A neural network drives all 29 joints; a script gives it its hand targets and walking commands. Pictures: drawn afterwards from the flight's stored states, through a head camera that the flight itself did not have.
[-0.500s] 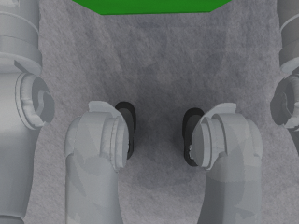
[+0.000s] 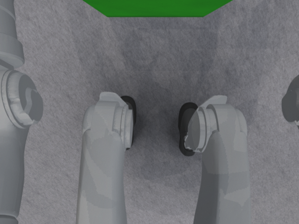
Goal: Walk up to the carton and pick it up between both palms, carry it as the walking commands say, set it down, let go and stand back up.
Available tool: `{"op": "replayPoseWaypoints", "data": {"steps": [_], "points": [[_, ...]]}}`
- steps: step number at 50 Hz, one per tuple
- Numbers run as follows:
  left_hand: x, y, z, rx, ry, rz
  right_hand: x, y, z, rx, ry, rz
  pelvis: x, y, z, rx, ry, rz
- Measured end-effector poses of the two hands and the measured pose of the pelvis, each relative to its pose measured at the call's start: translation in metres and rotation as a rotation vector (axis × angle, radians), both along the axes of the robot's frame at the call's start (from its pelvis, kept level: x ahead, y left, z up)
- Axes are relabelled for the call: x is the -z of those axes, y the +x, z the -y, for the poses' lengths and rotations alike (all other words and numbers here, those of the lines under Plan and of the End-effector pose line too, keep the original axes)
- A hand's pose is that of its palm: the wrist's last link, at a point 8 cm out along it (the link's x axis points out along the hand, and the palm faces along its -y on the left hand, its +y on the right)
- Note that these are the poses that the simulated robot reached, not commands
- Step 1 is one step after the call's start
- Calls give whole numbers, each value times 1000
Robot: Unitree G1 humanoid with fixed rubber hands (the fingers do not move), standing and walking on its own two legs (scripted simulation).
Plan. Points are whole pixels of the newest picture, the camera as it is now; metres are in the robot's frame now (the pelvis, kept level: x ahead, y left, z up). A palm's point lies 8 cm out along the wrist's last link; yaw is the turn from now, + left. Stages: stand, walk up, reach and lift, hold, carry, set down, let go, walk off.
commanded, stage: set down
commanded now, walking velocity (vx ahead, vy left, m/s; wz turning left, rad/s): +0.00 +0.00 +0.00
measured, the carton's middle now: out of the picture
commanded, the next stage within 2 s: let go in 0.90 s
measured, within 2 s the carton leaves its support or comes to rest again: neither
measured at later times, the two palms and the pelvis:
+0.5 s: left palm out of the picture +0.58 +0.27 +0.03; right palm out of the picture +0.61 -0.19 +0.03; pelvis -0.01 +0.00 +0.14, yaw +0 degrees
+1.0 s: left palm out of the picture +0.58 +0.26 +0.14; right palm out of the picture +0.60 -0.20 +0.14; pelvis +0.02 +0.01 +0.25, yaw +0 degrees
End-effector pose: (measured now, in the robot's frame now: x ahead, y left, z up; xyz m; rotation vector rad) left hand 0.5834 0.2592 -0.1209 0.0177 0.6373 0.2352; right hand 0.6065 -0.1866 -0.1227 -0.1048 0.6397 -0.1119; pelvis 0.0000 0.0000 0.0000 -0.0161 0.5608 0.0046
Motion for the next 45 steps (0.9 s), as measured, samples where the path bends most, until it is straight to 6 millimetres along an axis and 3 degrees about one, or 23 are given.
{"op": "replayPoseWaypoints", "data": {"steps": [12,29,41,45], "points": [[-63,-2,-2,6,-22,-5,-66,-2,4,-3,15,3,-63,-4,-1,2,-2,-20],[-176,-4,-12,21,-24,2,-178,3,6,2,43,0,-158,-7,-1,-12,-8,-3],[-236,-3,-7,26,-28,-10,-239,-1,12,7,53,-1,-222,-1,-4,-4,-4,15],[-247,-5,-8,24,-29,-59,-250,-2,16,14,49,-37,-237,5,-5,-5,-4,-19]]}}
